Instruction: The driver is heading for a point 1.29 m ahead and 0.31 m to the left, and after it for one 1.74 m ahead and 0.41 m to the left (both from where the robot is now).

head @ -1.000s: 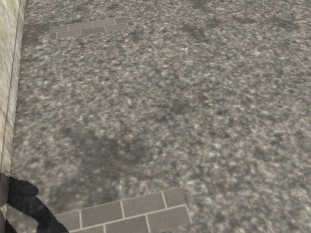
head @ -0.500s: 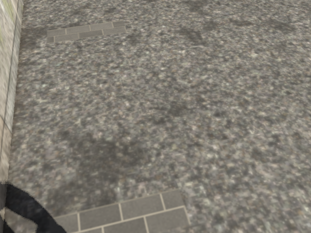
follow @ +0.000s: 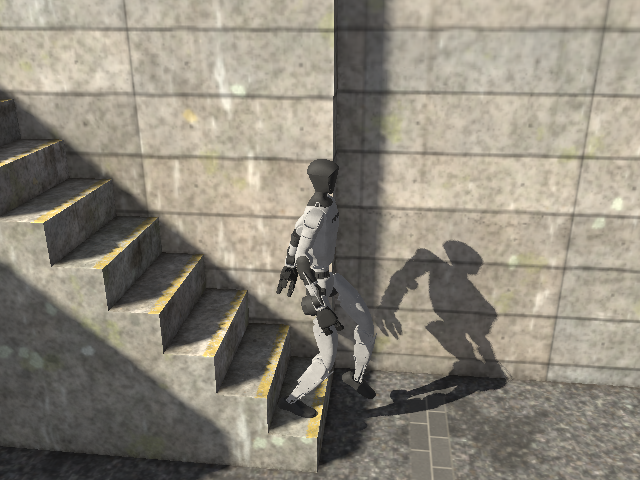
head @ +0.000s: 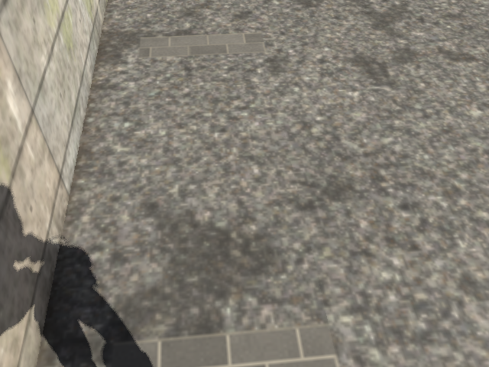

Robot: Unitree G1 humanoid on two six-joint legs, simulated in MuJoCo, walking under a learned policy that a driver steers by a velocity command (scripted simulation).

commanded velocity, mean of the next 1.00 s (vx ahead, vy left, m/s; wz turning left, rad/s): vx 0.48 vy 0.00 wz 0.00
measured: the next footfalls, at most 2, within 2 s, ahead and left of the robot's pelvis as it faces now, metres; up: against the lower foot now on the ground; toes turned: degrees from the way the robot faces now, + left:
left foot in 0.16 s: +0.19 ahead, +0.20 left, -0.20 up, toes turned +2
right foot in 0.66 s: +0.51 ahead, -0.04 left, -0.20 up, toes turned +0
